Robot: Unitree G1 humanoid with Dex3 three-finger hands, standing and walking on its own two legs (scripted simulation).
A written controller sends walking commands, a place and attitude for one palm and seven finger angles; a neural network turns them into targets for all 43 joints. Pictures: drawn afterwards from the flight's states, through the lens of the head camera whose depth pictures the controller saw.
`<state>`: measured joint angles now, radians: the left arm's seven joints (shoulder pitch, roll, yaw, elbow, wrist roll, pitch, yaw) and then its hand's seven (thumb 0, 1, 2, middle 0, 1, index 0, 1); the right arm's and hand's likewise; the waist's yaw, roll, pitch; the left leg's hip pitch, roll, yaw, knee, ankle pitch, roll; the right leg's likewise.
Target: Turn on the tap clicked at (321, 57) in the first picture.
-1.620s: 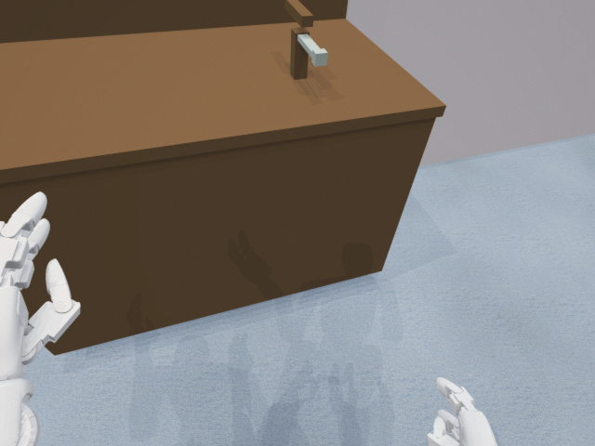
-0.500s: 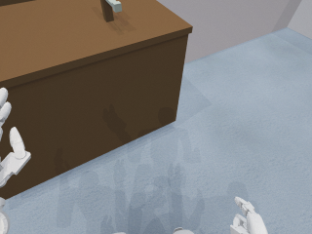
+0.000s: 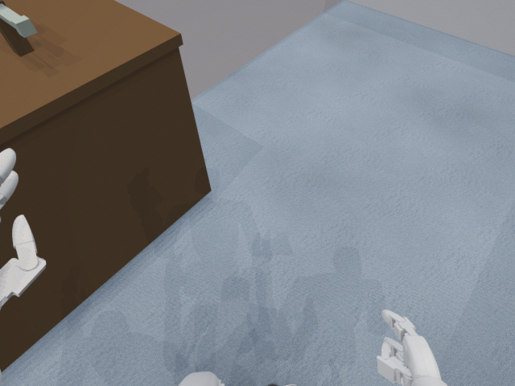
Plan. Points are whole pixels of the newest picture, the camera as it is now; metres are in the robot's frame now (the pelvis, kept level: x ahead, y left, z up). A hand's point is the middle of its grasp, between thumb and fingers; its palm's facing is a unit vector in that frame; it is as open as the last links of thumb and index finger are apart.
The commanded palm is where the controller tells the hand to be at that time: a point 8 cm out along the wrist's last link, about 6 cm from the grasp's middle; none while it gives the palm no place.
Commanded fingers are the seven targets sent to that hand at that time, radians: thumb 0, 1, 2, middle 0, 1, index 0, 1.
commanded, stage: walk to a spot facing it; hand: left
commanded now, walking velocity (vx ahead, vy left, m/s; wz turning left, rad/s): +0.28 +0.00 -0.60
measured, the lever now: (24, 26) +0.73 +0.51 +0.15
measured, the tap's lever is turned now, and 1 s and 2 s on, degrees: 0 0 0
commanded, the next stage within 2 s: turn to face it in 0.94 s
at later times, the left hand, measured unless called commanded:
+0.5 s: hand (183, 174) +0.34 +0.11 +0.17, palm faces +0.15 -0.87 -0.47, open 7.4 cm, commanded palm +0.28 +0.16 +0.18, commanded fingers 0.00 0.90 0.90 -0.20 -0.30 -0.20 -0.30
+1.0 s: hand (257, 100) +0.49 +0.02 +0.16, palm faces +0.12 -0.94 -0.32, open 7.4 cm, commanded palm +0.44 +0.07 +0.18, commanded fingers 0.00 0.90 0.90 -0.20 -0.30 -0.20 -0.30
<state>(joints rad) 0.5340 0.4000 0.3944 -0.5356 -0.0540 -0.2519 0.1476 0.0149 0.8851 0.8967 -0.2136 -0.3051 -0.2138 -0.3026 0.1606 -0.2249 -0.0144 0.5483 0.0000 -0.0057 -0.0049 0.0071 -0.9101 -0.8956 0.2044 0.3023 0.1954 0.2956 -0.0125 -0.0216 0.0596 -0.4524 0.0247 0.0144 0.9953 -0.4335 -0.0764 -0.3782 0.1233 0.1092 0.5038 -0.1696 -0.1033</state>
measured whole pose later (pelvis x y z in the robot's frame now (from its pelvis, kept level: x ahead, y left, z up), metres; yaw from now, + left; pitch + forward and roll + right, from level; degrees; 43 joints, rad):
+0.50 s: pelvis +0.04 -0.05 -0.02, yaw -19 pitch +1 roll -2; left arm 0.35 0.41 0.39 -0.42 0.00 -0.25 0.14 0.01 0.89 0.90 -0.20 -0.30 -0.20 -0.30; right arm 0.28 -0.12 0.04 0.60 -0.01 -0.09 -0.01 0.01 -0.90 -0.90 0.21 0.30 0.20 0.30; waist 0.02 0.05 0.05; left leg -0.11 0.28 0.22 0.65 -0.48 -0.10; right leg -0.44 -0.04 -0.16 0.69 -0.31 0.02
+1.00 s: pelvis +0.18 -0.12 -0.01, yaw -25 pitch +0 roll +0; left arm 0.39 0.31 0.39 -0.36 -0.02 -0.19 0.17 0.01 0.89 0.90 -0.21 -0.30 -0.21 -0.30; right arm 0.24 -0.18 -0.01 0.62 0.00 -0.06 -0.07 0.01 -0.91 -0.90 0.20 0.30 0.19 0.29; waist -0.02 -0.01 -0.05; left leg -0.29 0.10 0.13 0.59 -0.30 -0.01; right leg -0.38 -0.02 -0.08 1.00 -0.48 0.00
